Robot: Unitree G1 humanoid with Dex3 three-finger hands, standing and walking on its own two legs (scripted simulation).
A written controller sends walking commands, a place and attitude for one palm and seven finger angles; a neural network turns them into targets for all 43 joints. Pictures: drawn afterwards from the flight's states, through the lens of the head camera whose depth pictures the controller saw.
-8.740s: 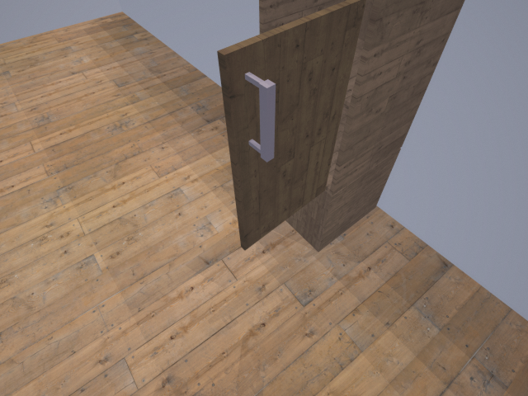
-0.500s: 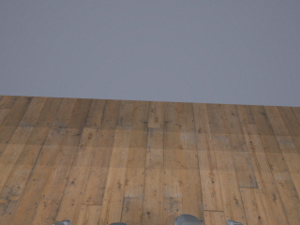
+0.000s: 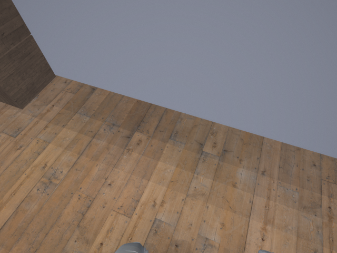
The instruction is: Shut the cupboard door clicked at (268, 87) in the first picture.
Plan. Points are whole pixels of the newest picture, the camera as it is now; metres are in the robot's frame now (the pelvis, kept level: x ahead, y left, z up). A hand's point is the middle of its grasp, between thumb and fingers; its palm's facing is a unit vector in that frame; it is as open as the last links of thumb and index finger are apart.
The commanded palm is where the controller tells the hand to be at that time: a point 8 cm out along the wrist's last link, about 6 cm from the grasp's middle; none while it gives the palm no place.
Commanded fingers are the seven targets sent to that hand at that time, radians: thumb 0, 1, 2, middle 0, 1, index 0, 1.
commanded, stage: walk to a spot facing it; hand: left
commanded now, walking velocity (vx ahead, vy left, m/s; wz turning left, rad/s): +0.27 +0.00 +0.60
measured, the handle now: out of the picture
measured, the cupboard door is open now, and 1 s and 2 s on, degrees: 93 93 93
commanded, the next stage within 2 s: turn to face it in 2.00 s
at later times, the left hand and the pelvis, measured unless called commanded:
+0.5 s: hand (98, 232) +0.17 +0.20 -0.14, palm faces +0.26 -0.93 -0.25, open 7.4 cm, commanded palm none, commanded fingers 0.00 0.90 0.90 -0.20 -0.30 -0.20 -0.30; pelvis +0.10 -0.02 -0.01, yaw +17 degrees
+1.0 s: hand (79, 239) +0.16 +0.26 -0.18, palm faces +0.57 -0.80 -0.19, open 7.4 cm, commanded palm none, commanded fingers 0.00 0.90 0.90 -0.20 -0.30 -0.20 -0.30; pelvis +0.26 +0.09 +0.00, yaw +32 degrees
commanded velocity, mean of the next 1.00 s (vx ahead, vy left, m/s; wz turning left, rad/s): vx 0.33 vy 0.00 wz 0.46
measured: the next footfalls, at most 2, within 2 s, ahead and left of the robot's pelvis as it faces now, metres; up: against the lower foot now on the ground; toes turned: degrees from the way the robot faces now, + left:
left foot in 0.04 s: +0.05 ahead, +0.12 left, +0.00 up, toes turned +7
right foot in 0.44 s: +0.19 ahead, -0.13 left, +0.00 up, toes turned +9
